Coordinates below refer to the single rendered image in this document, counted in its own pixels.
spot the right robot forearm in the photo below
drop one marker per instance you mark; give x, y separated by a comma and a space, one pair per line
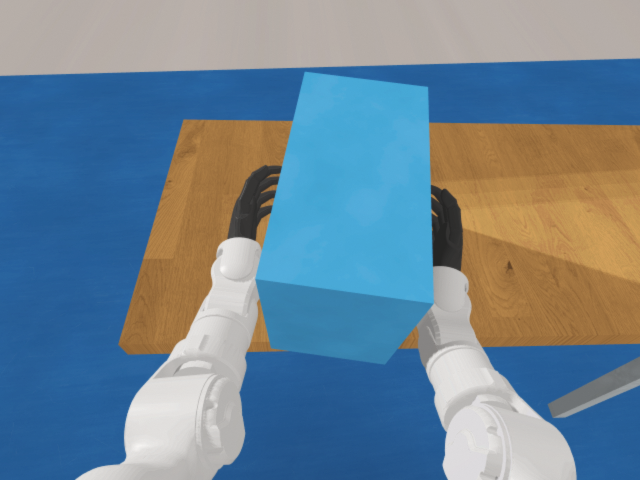
455, 362

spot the robot right hand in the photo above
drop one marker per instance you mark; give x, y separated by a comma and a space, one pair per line
447, 237

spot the left robot forearm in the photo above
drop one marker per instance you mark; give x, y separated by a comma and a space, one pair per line
222, 330

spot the table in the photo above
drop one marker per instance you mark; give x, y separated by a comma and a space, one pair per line
551, 235

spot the robot right upper arm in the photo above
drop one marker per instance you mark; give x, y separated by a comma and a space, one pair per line
485, 442

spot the carton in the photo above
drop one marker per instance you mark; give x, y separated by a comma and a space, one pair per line
346, 268

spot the robot left hand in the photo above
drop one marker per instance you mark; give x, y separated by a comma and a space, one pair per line
247, 213

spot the robot left upper arm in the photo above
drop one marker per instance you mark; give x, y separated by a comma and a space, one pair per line
180, 428

